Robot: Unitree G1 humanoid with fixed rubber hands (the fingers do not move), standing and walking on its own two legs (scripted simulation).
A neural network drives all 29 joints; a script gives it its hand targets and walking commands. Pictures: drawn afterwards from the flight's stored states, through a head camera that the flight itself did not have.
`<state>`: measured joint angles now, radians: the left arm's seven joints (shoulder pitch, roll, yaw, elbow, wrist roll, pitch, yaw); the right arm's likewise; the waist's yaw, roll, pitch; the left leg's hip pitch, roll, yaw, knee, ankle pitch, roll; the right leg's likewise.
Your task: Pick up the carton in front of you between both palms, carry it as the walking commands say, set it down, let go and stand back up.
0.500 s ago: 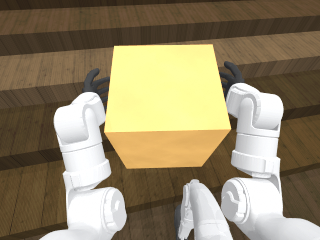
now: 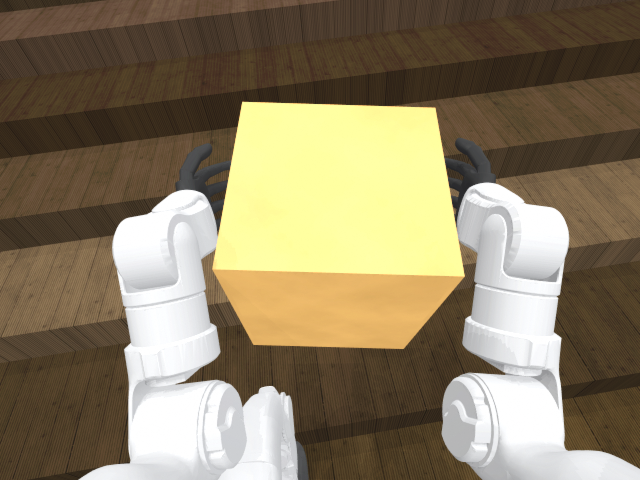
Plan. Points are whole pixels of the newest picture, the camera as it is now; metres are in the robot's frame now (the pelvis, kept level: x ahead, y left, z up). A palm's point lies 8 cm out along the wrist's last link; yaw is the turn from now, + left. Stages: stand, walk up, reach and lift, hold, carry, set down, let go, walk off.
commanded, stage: carry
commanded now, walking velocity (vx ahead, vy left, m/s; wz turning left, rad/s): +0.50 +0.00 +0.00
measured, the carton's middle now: (333, 241) +0.37 +0.01 +0.11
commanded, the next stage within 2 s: none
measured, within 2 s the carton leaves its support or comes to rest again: neither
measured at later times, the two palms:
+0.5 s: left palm out of the picture +0.65 +0.16 +0.30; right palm out of the picture +0.66 -0.14 +0.32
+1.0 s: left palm out of the picture +0.93 +0.16 +0.44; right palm out of the picture +0.94 -0.14 +0.42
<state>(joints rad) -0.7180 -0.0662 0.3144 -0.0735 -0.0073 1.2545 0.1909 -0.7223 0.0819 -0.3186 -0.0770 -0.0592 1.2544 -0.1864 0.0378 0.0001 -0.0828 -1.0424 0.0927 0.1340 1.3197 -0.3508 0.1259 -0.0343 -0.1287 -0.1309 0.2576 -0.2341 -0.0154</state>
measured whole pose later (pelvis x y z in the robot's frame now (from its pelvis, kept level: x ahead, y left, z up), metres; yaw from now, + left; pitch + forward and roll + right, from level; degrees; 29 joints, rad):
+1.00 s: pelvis +0.59 +0.01 +0.25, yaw +1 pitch +3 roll +2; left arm -0.68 -0.08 0.29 -0.06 0.00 1.24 0.20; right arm -0.68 0.08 -0.33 -0.08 -0.05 1.25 -0.17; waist 0.05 0.02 -0.09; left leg -1.21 0.11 0.08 1.76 -0.42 0.10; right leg -0.13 -0.07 -0.10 0.36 -0.29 -0.05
